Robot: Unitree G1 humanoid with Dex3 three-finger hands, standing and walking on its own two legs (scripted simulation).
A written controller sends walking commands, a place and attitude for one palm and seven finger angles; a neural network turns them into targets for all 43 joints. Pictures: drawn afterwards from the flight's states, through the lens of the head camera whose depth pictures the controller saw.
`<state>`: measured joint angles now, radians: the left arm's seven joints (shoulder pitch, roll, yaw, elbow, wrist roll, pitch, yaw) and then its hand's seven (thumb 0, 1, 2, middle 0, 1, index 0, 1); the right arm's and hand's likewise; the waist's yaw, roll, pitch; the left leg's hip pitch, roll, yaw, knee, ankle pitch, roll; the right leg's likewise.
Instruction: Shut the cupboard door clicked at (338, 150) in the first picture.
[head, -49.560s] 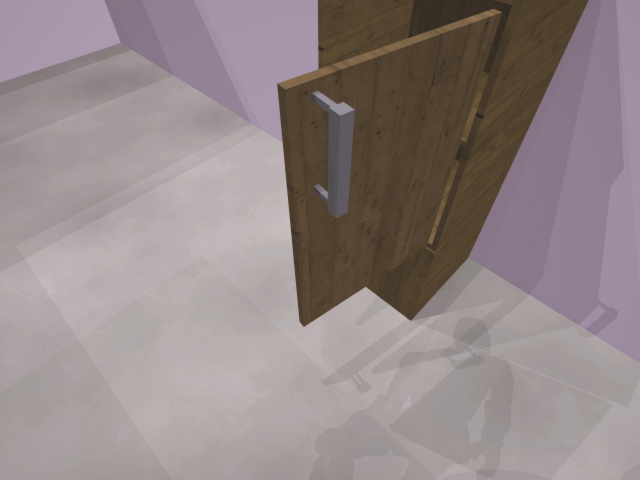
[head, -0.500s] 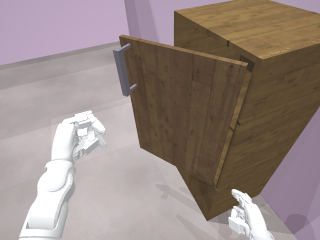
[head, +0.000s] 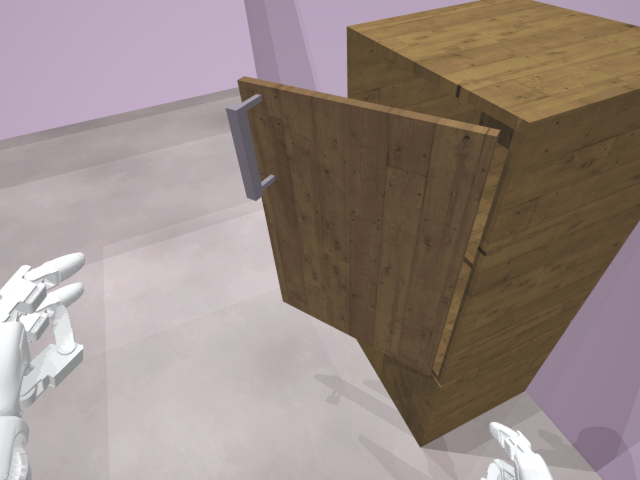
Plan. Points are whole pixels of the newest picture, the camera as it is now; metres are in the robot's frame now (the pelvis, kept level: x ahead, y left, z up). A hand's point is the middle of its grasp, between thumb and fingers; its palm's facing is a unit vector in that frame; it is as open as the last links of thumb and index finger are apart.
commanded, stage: draw the hand back to the body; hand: left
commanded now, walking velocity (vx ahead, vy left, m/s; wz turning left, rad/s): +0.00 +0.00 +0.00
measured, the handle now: (254, 149) +0.59 +0.18 +0.14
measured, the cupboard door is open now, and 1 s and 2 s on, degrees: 33 33 33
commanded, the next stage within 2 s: step back with the hand held close in 0.36 s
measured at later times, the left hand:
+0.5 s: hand (66, 346) +0.19 +0.27 +0.16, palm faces +0.44 -0.80 -0.41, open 7.4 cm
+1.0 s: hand (28, 372) +0.17 +0.30 +0.15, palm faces +0.37 -0.78 -0.50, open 7.4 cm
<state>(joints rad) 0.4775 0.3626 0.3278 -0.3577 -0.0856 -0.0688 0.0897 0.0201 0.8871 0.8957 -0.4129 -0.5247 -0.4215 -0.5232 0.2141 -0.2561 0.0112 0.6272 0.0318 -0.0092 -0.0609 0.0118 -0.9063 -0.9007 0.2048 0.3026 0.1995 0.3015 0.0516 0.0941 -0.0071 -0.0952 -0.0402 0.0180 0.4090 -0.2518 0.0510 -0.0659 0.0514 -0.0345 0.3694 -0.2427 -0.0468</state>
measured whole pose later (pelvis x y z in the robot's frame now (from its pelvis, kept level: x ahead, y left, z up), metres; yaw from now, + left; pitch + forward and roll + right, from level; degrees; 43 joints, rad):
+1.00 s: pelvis -0.04 +0.04 -0.01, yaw -1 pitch +1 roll -1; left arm 0.56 0.45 0.41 -0.47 -0.07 -0.13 0.12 0.02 0.88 0.90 -0.21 -0.30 -0.22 -0.30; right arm 0.20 -0.25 -0.01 0.52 0.04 0.07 -0.09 0.01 -0.91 -0.90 0.21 0.30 0.20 0.30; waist 0.01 0.03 -0.03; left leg -0.33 -0.06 0.06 0.56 -0.26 0.10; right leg -0.31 0.02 -0.01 0.53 -0.25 0.00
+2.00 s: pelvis -0.15 +0.01 -0.01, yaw -2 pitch +5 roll -3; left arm 0.53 0.47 0.42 -0.60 -0.07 -0.23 0.10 0.02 0.89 0.90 -0.21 -0.30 -0.21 -0.30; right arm 0.07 -0.17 0.01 0.59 0.00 -0.07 -0.03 0.01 -0.90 -0.90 0.21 0.30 0.20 0.30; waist 0.00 -0.01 0.03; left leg -0.52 0.02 0.05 0.45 -0.02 0.07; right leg -0.23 0.08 0.02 0.47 -0.33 0.00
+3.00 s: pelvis -0.30 +0.03 -0.01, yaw +0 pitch +0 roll -2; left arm 0.56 0.43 0.41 -0.47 -0.03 -0.19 0.15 0.02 0.89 0.90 -0.21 -0.30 -0.21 -0.30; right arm 0.27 -0.17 0.04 0.64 0.00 -0.09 -0.06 0.01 -0.90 -0.90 0.21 0.30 0.20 0.30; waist -0.02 -0.01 -0.06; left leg -0.31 0.00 0.00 0.50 -0.19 0.03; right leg -0.18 0.05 0.00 0.44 -0.26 -0.02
